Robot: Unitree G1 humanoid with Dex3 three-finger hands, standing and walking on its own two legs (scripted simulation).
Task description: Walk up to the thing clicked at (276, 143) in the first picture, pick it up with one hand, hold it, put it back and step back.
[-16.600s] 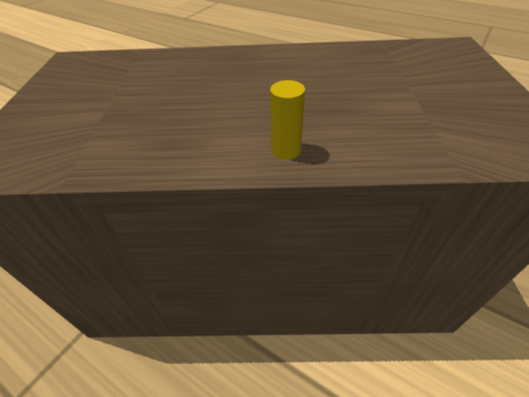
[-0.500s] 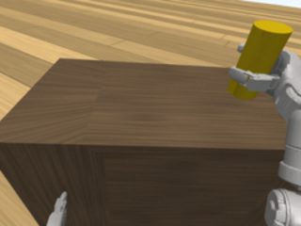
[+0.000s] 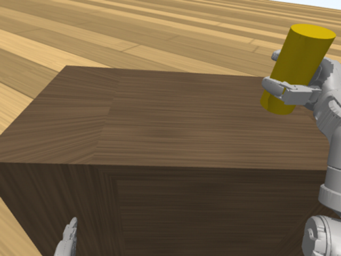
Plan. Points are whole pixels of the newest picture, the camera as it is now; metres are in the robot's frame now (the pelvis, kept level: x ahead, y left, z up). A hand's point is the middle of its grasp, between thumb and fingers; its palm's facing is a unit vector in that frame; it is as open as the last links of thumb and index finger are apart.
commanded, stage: hold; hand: right
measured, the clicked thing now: (292, 72) +0.34 -0.17 +0.34
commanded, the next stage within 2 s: crouch in 1.64 s
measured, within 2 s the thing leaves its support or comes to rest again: neither
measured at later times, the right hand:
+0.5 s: hand (286, 81) +0.34 -0.17 +0.32, palm faces +0.15 +0.99 -0.02, open 8.7 cm
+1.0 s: hand (284, 83) +0.33 -0.16 +0.32, palm faces +0.14 +0.99 -0.02, open 8.7 cm
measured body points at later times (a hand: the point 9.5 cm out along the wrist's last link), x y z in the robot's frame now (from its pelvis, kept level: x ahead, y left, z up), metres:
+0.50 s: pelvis +0.00 +0.00 +0.00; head -0.06 +0.05 +0.44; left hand +0.18 +0.26 -0.07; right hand +0.32 -0.22 +0.33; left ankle +0.01 +0.13 -0.73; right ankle +0.03 -0.14 -0.73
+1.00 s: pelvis +0.00 +0.00 +0.00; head -0.07 +0.05 +0.44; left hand +0.17 +0.26 -0.07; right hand +0.32 -0.22 +0.32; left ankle +0.01 +0.13 -0.73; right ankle +0.02 -0.14 -0.73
